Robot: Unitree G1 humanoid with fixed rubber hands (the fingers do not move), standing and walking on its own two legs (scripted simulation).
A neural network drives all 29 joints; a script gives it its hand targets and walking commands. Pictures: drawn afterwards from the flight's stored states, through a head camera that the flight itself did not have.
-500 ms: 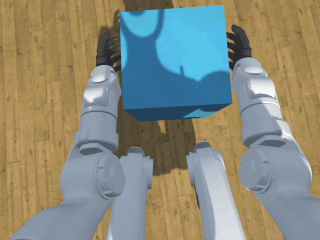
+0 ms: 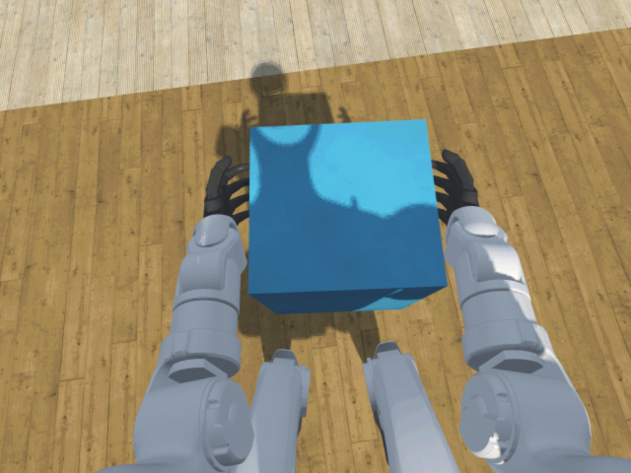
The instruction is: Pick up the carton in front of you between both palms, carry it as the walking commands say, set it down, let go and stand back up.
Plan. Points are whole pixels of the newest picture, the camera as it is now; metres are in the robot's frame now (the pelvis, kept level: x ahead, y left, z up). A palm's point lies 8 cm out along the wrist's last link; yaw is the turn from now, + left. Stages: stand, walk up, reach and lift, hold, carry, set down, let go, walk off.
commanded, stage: reach and lift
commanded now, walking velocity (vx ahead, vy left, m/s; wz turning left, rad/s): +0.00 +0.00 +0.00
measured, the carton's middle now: (338, 233) +0.43 -0.02 -0.11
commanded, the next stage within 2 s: hold in 1.86 s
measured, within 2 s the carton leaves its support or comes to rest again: neither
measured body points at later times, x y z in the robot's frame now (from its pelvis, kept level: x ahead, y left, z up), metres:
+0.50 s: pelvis +0.06 +0.00 +0.14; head +0.13 -0.01 +0.59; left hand +0.41 +0.14 +0.11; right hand +0.40 -0.16 +0.10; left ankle +0.08 +0.13 -0.54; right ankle +0.09 -0.13 -0.54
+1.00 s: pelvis +0.07 +0.00 +0.20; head +0.03 +0.00 +0.65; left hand +0.37 +0.15 +0.22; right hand +0.36 -0.16 +0.21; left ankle +0.08 +0.13 -0.54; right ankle +0.09 -0.13 -0.54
